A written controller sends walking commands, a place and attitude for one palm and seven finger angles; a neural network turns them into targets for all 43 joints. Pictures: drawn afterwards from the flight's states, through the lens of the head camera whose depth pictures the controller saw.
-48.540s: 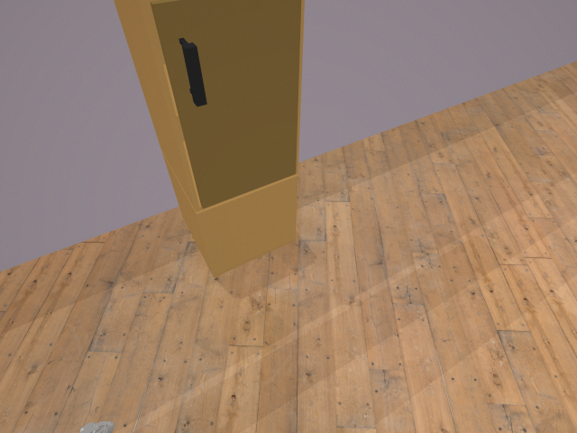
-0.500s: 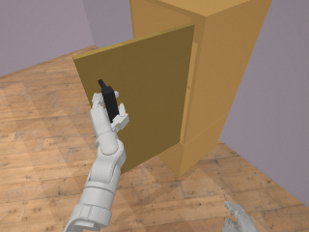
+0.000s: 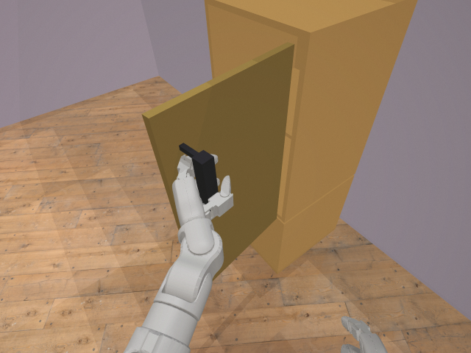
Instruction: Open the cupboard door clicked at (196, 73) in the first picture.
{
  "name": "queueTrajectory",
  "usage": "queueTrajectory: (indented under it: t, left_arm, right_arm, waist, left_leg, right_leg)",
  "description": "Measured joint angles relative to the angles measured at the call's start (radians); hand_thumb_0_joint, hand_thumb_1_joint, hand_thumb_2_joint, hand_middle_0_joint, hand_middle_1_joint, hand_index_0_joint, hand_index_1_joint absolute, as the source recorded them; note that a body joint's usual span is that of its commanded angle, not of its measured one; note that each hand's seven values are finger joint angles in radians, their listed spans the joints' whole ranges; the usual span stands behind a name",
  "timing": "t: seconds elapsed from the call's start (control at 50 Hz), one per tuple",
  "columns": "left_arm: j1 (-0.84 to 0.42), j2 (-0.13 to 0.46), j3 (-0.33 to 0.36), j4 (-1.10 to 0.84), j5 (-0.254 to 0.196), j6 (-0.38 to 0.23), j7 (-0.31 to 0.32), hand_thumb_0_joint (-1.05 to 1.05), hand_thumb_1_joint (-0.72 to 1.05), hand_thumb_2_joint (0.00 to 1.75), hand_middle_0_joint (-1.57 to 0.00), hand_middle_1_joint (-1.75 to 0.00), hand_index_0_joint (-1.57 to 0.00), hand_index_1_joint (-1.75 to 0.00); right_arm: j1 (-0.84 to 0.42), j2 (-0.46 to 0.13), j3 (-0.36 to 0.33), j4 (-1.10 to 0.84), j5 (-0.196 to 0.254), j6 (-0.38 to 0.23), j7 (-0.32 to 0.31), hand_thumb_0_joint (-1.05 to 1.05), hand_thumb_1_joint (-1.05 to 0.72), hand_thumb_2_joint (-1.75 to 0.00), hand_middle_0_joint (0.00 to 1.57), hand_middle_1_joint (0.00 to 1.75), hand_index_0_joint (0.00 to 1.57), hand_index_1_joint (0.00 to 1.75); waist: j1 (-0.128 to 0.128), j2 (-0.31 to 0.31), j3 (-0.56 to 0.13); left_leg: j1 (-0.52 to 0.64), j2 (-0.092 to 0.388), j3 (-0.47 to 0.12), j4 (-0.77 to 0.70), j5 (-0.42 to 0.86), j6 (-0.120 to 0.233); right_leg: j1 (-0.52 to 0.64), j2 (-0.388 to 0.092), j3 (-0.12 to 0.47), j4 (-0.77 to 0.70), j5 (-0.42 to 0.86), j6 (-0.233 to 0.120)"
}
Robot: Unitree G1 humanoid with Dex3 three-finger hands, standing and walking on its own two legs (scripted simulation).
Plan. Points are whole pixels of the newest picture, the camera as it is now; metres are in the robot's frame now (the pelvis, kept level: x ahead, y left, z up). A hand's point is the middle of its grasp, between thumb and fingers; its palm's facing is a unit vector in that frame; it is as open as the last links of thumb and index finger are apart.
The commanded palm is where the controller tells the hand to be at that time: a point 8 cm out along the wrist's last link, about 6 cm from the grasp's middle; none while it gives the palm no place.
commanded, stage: open thumb and fingers to let go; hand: left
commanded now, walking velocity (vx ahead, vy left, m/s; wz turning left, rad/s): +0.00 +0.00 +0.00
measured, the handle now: (198, 179) +0.38 +0.09 +0.12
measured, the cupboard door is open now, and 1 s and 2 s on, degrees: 100 100 100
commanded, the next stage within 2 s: slide the hand sideways off the handle in 0.60 s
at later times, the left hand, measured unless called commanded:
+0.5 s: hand (223, 194) +0.35 +0.04 +0.12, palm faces +0.32 -0.95 -0.03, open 14.6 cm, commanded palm +0.31 +0.08 +0.11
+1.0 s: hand (218, 206) +0.32 +0.05 +0.11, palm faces -0.14 -0.99 +0.01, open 16.2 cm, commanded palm +0.29 +0.09 +0.11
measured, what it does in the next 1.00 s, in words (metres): stands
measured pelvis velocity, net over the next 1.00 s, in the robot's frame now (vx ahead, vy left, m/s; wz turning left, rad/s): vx -0.03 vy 0.03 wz -0.02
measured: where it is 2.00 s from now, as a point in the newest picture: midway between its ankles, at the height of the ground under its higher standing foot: outside the picture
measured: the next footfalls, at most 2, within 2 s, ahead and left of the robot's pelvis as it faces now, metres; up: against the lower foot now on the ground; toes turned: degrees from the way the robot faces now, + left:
none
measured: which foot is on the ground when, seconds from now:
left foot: down 0.00-1.00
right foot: down 0.00-1.00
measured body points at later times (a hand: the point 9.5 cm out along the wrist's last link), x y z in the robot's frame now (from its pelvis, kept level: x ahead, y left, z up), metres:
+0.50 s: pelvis -0.02 +0.02 +0.00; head -0.03 +0.01 +0.45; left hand +0.32 +0.09 +0.12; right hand +0.13 -0.20 -0.12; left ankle +0.02 +0.15 -0.73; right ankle -0.03 -0.08 -0.73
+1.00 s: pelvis -0.03 +0.03 +0.00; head -0.05 +0.02 +0.45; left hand +0.33 +0.10 +0.12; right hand +0.11 -0.19 -0.11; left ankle +0.02 +0.15 -0.73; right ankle -0.03 -0.08 -0.73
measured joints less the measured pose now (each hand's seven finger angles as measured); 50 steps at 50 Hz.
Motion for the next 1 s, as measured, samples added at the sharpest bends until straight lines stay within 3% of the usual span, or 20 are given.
queueTrajectory:
  t: [0.34, 0.54, 0.72, 0.76, 0.8, 0.86, 0.9, 0.96, 1.0]
  left_arm:
    - [-0.066, -0.017, 0.004, 0.092, 0.015, -0.045, 0.031, 0.00, -0.34, 0.37, -0.30, -1.17, -0.32, -1.17]
    - [-0.132, -0.039, -0.005, 0.149, 0.029, -0.039, 0.077, -0.01, -0.48, 0.31, -0.24, -0.81, -0.25, -0.81]
    - [-0.165, -0.050, -0.004, 0.176, 0.032, -0.031, 0.086, -0.01, -0.50, 0.30, -0.36, -0.59, -0.35, -0.63]
    - [-0.153, -0.026, -0.014, 0.169, 0.047, -0.049, 0.021, -0.01, -0.50, 0.30, -0.38, -0.56, -0.34, -0.59]
    - [-0.135, 0.039, -0.033, 0.164, 0.037, -0.101, -0.120, -0.01, -0.50, 0.30, -0.35, -0.52, -0.29, -0.54]
    - [-0.136, 0.147, -0.049, 0.184, -0.040, -0.165, -0.343, -0.01, -0.50, 0.30, -0.30, -0.44, -0.23, -0.46]
    - [-0.152, 0.183, -0.046, 0.214, -0.108, -0.174, -0.440, -0.01, -0.50, 0.30, -0.26, -0.41, -0.20, -0.42]
    - [-0.166, 0.171, -0.026, 0.247, -0.174, -0.158, -0.480, -0.01, -0.50, 0.30, -0.22, -0.36, -0.18, -0.37]
    - [-0.158, 0.147, -0.008, 0.244, -0.175, -0.158, -0.461, -0.01, -0.50, 0.30, -0.19, -0.34, -0.17, -0.35]
  right_arm:
    - [0.014, 0.011, -0.004, 0.015, 0.001, -0.025, -0.002, 0.01, -0.90, -0.90, 0.20, 0.30, 0.20, 0.29]
    - [0.011, 0.023, -0.001, 0.026, -0.002, -0.032, 0.008, 0.01, -0.90, -0.90, 0.20, 0.30, 0.20, 0.29]
    - [0.010, 0.027, 0.002, 0.035, -0.005, -0.028, 0.010, 0.01, -0.90, -0.90, 0.20, 0.30, 0.20, 0.29]
    - [0.015, 0.027, 0.008, 0.025, 0.000, -0.021, 0.005, 0.01, -0.90, -0.90, 0.20, 0.30, 0.20, 0.29]
    - [0.028, 0.024, 0.014, 0.005, 0.012, -0.021, -0.009, 0.01, -0.90, -0.90, 0.20, 0.30, 0.20, 0.29]
    - [0.050, 0.010, 0.025, -0.017, 0.041, -0.040, -0.036, 0.01, -0.90, -0.90, 0.20, 0.30, 0.20, 0.29]
    - [0.060, -0.003, 0.031, -0.020, 0.059, -0.058, -0.049, 0.01, -0.90, -0.90, 0.20, 0.30, 0.20, 0.29]
    - [0.068, -0.017, 0.036, -0.018, 0.073, -0.087, -0.049, 0.01, -0.90, -0.90, 0.20, 0.30, 0.20, 0.29]
    - [0.073, -0.019, 0.035, -0.021, 0.071, -0.105, -0.038, 0.01, -0.90, -0.90, 0.20, 0.30, 0.20, 0.29]
  waist:
    - [-0.003, -0.004, 0.002]
    - [-0.006, -0.010, 0.003]
    - [-0.003, -0.017, -0.002]
    - [-0.003, -0.027, 0.004]
    - [-0.002, -0.031, 0.014]
    - [-0.003, -0.021, 0.025]
    - [-0.003, -0.010, 0.028]
    - [-0.005, -0.002, 0.027]
    - [-0.005, -0.003, 0.024]
  left_leg:
    - [-0.037, -0.005, 0.017, 0.032, 0.003, 0.016]
    - [-0.074, -0.010, 0.026, 0.062, -0.003, 0.027]
    - [-0.100, -0.014, 0.023, 0.082, -0.003, 0.032]
    - [-0.099, -0.020, 0.023, 0.079, 0.001, 0.034]
    - [-0.092, -0.024, 0.023, 0.073, 0.008, 0.036]
    - [-0.077, -0.025, 0.021, 0.066, 0.013, 0.038]
    - [-0.066, -0.024, 0.022, 0.061, 0.016, 0.039]
    - [-0.055, -0.025, 0.028, 0.049, 0.021, 0.042]
    - [-0.052, -0.026, 0.036, 0.043, 0.024, 0.043]
  right_leg:
    - [-0.039, -0.007, 0.016, 0.024, 0.013, 0.015]
    - [-0.076, -0.014, 0.026, 0.051, 0.013, 0.025]
    - [-0.099, -0.019, 0.023, 0.069, 0.013, 0.030]
    - [-0.102, -0.025, 0.023, 0.077, 0.011, 0.030]
    - [-0.097, -0.028, 0.022, 0.076, 0.013, 0.030]
    - [-0.080, -0.029, 0.020, 0.066, 0.020, 0.031]
    - [-0.067, -0.028, 0.021, 0.056, 0.026, 0.034]
    - [-0.058, -0.029, 0.027, 0.045, 0.034, 0.038]
    - [-0.061, -0.030, 0.035, 0.044, 0.037, 0.040]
